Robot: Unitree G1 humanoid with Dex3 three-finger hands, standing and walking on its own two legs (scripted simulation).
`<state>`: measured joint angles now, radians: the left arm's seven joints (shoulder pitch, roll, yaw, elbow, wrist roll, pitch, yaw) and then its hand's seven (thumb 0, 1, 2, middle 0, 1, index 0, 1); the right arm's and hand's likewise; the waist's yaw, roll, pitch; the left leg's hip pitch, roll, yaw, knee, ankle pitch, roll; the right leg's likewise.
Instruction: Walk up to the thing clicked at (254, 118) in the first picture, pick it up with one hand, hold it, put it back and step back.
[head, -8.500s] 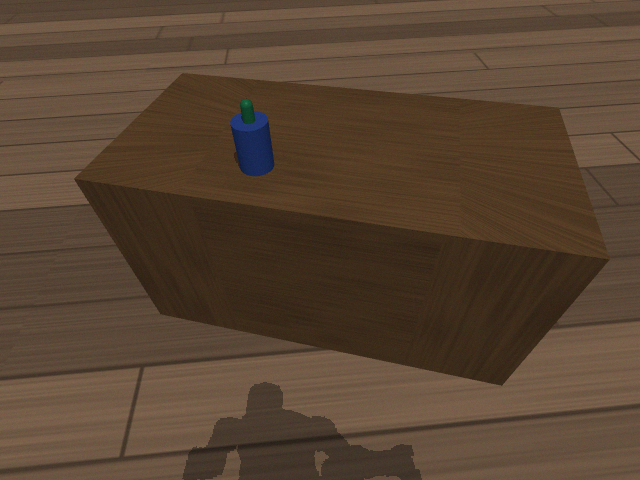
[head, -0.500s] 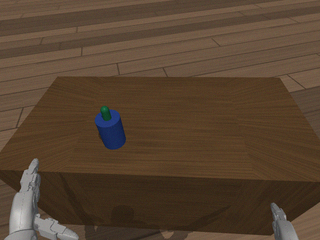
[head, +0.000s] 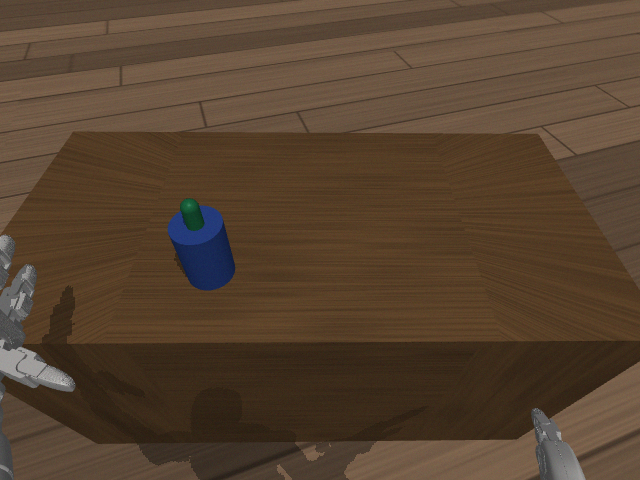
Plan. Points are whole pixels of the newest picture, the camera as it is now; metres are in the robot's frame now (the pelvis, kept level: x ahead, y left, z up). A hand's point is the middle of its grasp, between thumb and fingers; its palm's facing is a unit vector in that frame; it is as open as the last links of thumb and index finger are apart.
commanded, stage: go down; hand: left
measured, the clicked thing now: (200, 239) +0.50 +0.22 -0.03
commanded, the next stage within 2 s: none
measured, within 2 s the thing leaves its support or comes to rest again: neither
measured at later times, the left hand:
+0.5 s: hand (28, 292) +0.33 +0.37 +0.08, palm faces +0.24 -0.97 +0.00, open 17.7 cm
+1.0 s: hand (25, 270) +0.36 +0.39 +0.07, palm faces +0.24 -0.97 +0.03, open 17.7 cm
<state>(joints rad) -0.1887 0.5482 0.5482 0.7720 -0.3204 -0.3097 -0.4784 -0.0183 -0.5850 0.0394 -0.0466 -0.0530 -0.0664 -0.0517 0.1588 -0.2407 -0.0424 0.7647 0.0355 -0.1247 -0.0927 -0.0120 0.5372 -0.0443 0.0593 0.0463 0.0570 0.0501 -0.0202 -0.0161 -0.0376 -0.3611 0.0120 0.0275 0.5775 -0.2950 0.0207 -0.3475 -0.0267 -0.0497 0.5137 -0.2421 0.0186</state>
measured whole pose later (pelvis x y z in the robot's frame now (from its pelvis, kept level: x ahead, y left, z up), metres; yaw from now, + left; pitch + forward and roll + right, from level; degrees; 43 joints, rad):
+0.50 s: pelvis +0.00 -0.01 -0.01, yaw +1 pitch +8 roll -2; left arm -0.36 0.68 0.63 0.96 -0.30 -0.31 -0.57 -0.02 -0.61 0.07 -0.04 -0.06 -0.05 -0.06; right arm 0.15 -0.24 0.00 0.75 0.02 -0.17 -0.12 -0.01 0.54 -0.05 0.06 0.05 0.06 0.05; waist -0.04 -0.03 -0.07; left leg -0.47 0.02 0.00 0.65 -0.32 0.01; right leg -0.45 -0.02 -0.07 0.57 -0.27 0.01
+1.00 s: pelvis +0.01 +0.00 -0.02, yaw +0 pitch +14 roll -3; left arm -0.50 0.83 0.70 1.12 -0.25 -0.28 -0.62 -0.02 -0.61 0.07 -0.04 -0.05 -0.05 -0.06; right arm 0.20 -0.26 0.02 0.63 0.01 -0.20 -0.13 -0.01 0.54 -0.05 0.06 0.05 0.06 0.05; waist -0.09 -0.04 -0.12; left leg -0.66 0.04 -0.01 0.79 -0.39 0.01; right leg -0.62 -0.01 -0.08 0.69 -0.32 0.01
